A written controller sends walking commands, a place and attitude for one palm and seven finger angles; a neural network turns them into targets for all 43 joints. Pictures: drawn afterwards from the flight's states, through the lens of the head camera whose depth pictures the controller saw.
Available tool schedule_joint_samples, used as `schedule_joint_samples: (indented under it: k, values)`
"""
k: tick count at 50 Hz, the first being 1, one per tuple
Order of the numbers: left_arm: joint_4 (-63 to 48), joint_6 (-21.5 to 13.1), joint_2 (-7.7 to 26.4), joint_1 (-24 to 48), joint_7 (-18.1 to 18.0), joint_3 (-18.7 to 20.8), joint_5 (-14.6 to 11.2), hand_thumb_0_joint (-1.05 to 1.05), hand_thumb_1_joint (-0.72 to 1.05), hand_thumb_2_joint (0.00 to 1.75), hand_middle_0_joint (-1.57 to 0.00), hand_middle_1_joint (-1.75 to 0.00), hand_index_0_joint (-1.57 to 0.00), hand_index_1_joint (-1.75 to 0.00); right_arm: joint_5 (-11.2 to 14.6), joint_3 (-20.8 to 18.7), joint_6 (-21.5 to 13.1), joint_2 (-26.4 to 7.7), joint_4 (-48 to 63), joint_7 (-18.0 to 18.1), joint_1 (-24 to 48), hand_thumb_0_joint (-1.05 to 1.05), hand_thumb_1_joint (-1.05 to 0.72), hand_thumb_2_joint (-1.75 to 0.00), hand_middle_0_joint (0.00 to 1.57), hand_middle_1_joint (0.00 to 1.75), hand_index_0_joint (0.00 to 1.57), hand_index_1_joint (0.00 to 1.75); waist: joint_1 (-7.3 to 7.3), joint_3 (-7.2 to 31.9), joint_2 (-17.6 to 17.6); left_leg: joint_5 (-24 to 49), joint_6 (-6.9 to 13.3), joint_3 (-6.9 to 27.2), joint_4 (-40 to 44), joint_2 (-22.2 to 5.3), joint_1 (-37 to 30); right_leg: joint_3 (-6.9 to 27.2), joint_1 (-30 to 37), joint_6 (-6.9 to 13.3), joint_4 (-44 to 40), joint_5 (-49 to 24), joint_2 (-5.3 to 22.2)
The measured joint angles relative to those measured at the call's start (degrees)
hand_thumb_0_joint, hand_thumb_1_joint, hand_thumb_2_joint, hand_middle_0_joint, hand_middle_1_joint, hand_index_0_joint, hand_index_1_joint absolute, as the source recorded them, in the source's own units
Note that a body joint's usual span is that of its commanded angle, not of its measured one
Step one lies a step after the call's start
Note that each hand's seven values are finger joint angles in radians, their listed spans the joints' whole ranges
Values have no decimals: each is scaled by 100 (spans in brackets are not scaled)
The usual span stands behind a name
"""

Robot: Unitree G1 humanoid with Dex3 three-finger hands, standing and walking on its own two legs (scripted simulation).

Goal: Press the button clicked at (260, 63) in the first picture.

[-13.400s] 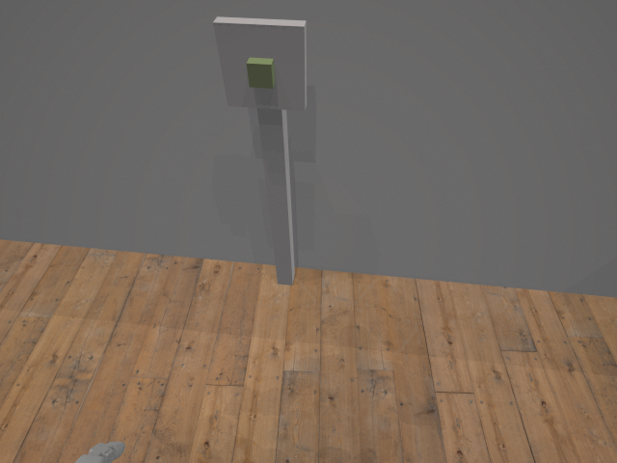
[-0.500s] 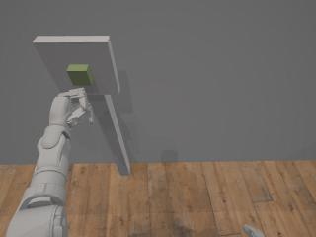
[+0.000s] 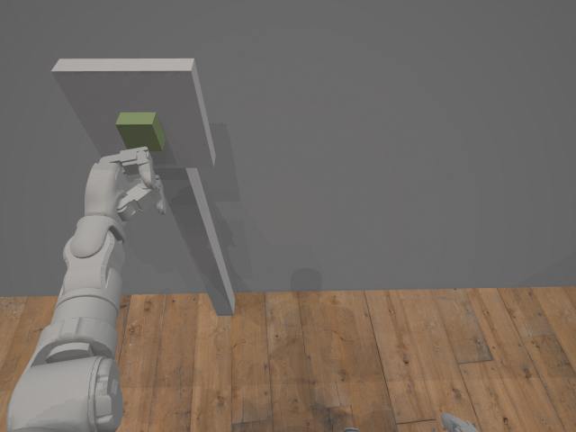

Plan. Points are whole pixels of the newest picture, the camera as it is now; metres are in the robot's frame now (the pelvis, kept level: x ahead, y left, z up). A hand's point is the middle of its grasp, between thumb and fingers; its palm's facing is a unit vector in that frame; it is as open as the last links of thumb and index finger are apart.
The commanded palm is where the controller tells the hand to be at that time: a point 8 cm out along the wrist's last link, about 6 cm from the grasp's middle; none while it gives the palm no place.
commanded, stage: press the button with the knuckle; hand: left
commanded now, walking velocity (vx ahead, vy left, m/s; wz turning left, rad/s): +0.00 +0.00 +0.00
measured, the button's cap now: (142, 130) +0.51 +0.23 +0.13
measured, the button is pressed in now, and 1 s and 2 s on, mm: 0 7 0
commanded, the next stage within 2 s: hold the button down briefly in 0.84 s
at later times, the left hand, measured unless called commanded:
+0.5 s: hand (164, 174) +0.45 +0.19 +0.09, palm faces +0.03 -1.00 -0.02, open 3.1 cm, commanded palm +0.44 +0.24 +0.09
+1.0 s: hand (163, 166) +0.47 +0.20 +0.09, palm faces +0.02 -1.00 -0.02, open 3.6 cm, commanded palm +0.47 +0.24 +0.09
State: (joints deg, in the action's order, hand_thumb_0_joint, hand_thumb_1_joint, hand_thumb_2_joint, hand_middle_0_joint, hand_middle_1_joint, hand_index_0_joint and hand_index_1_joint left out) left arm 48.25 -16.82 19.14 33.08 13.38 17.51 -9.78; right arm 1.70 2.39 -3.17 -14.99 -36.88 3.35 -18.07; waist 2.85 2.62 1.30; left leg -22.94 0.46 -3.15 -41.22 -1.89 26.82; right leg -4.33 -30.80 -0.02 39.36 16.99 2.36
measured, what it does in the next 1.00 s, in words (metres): stands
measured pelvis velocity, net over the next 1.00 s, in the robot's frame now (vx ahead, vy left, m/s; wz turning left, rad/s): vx -0.03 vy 0.00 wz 0.01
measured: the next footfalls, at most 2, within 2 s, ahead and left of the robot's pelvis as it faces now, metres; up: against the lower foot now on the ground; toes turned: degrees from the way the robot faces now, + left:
none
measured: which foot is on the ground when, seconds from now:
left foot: down 0.00-1.00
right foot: down 0.00-1.00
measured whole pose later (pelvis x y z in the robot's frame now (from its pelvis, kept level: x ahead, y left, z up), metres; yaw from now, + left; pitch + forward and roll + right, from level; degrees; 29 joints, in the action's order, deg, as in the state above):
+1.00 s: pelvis -0.03 +0.00 -0.02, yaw +1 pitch +15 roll -1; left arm 71.8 -20.7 29.4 54.6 14.7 21.5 -5.2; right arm 0.2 3.2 -2.2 -16.4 -38.0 2.8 -22.1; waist 8.5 2.9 0.9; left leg -22.8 0.6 -1.5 -48.7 -2.3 40.8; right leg -5.5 -43.0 0.3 44.1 15.7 2.3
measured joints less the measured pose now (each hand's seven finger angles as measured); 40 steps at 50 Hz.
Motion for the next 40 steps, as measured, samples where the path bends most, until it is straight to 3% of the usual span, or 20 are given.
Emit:
schedule_joint_samples:
  k: [13, 24, 40]
  values:
    - [822, -179, 280, 655, 5, 316, 170, 1, 90, 90, -130, -150, -130, -150, -53, -43, 142, -60, -15, -65, -231, 1, -90, -90, 20, 29, 20, 30, 216, 45, -34, -43, -2, -70, -150, -43, 328, 76, -368, 10, 147, 8, -41]
    - [991, -262, 346, 755, 74, 368, 202, 2, 89, 91, -130, -150, -131, -150, -63, -59, 255, -41, -74, -81, -361, 1, -90, -90, 20, 29, 20, 30, 239, 76, -1, -59, -1, -46, -197, -66, 423, 57, -430, 11, 135, -4, -64]
    - [2047, -408, 787, 1765, 287, 366, 404, 4, 82, 94, -130, -150, -140, -150, -93, 70, 177, -85, -71, -42, -233, 1, -90, -89, 20, 29, 20, 30, 403, 31, -44, -40, 8, 114, -562, -44, 1012, -84, -887, 20, 358, -43, -18]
